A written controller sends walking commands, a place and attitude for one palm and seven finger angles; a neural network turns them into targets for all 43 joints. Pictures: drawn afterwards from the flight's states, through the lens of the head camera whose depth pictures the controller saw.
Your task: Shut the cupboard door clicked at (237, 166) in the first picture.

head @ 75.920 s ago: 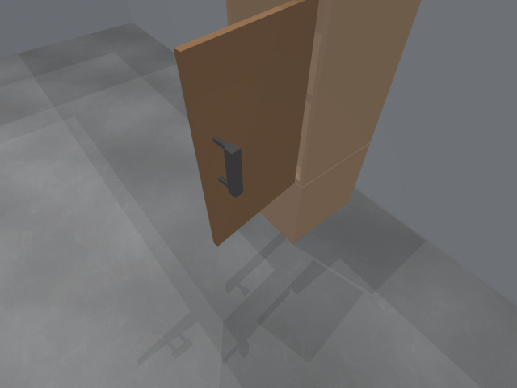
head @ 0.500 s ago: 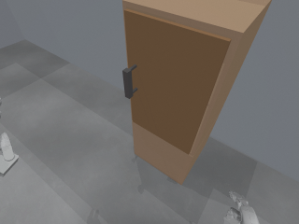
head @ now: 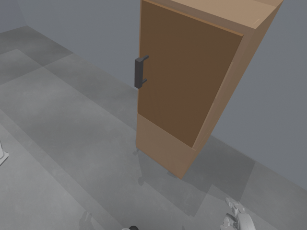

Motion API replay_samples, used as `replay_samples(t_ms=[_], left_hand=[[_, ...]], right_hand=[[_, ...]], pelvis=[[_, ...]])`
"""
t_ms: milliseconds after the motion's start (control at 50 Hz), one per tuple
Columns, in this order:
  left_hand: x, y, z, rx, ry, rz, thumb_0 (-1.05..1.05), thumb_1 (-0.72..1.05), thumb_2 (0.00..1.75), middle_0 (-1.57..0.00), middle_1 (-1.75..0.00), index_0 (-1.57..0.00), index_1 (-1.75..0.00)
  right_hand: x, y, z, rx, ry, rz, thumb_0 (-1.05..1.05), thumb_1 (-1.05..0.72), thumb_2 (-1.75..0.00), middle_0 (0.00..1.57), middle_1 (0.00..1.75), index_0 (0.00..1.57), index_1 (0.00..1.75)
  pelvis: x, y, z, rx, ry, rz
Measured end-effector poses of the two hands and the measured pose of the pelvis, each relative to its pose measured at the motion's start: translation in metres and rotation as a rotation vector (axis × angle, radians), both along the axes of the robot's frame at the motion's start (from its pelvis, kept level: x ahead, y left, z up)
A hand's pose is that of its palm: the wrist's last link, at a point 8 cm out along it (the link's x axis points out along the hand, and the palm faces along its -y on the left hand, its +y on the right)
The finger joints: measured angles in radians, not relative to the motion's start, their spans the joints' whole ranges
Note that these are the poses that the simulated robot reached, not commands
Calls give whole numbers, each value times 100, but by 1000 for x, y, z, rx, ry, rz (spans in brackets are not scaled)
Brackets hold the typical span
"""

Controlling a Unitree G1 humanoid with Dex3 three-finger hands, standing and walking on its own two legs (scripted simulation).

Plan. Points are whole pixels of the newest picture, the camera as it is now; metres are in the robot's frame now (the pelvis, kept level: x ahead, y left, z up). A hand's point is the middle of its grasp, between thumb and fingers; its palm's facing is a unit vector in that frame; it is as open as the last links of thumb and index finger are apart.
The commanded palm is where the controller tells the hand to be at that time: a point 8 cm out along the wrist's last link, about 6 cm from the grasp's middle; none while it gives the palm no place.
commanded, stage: step back with the hand held close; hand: left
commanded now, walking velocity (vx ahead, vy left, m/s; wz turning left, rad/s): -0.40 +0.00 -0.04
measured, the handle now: (142, 71) +0.73 +0.10 -0.01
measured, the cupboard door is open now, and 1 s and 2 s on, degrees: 0 0 0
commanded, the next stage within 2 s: stop stepping back and stand still in 0.08 s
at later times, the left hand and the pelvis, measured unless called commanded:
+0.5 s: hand out of the picture +0.14 +0.28 +0.17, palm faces +0.49 -0.82 -0.29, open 7.4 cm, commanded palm +0.07 +0.31 +0.19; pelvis -0.08 +0.01 -0.01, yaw -2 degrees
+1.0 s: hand out of the picture +0.13 +0.26 +0.16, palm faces +0.45 -0.83 -0.32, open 7.4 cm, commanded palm +0.07 +0.30 +0.19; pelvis -0.09 +0.01 +0.00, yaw -2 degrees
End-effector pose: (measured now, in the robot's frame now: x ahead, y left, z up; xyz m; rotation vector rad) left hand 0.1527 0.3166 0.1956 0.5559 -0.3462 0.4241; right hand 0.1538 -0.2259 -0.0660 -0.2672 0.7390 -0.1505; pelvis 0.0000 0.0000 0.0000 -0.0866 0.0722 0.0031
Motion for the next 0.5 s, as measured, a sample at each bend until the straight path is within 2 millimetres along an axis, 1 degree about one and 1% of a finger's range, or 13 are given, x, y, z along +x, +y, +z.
replay_samples(t_ms=[60,120,180,240,280,320,360,400,440,480,500], left_hand=[[-8,-12,-7,-30,13,-30,1,90,90,-21,-30,-20,-30],[-12,-31,-13,-32,12,-98,1,90,90,-21,-30,-20,-30],[-22,-47,-9,-29,-8,-179,1,89,90,-21,-30,-21,-30],[-42,-52,0,19,-21,-223,1,89,90,-21,-30,-21,-30],[-58,-47,3,45,-12,-205,1,89,90,-21,-30,-21,-30],[-73,-38,5,52,-8,-155,1,89,90,-22,-30,-21,-30],[-79,-26,4,28,-32,-92,1,89,90,-22,-30,-21,-30],[-77,-13,-1,-21,-77,-36,1,89,90,-21,-30,-21,-30],[-68,-1,-10,-88,-102,4,1,89,90,-21,-30,-21,-30],[-59,4,-19,-146,-71,15,1,89,90,-21,-30,-21,-30],[-56,3,-23,-156,-41,6,1,89,90,-21,-30,-20,-30]], right_hand=[[-3,2,0,13,-22,30,1,-90,-90,21,30,20,30],[-13,-2,-6,16,-39,38,1,-90,-90,21,30,20,30],[-33,-8,-6,28,-51,-6,1,-90,-89,21,30,20,30],[-59,-18,-1,25,-70,-54,1,-90,-89,21,30,20,30],[-78,-24,1,11,-66,-80,1,-90,-89,21,30,20,30],[-97,-32,0,-16,-39,-101,1,-90,-89,21,30,20,30],[-114,-39,-3,-42,-6,-124,1,-90,-90,21,30,20,30],[-128,-44,-11,-71,24,-137,1,-90,-90,21,30,20,30],[-139,-44,-19,-89,66,-151,1,-90,-90,21,30,20,30],[-146,-38,-19,-78,84,-165,1,-90,-90,20,30,20,30],[-149,-33,-17,-65,76,-171,1,-90,-90,20,30,20,30]], pelvis=[[-18,-5,-2,19,31,-40],[-44,-9,-8,14,27,-64],[-63,-12,-9,-7,-14,-50],[-74,-17,-12,-6,-44,-27],[-78,-18,-11,9,-58,-18],[-75,-16,-10,33,-71,-48],[-71,-11,-8,44,-81,-66],[-69,-3,-12,34,-84,-47],[-74,4,-14,32,-89,-14],[-81,9,-11,45,-94,-26],[-84,10,-9,51,-91,-34]])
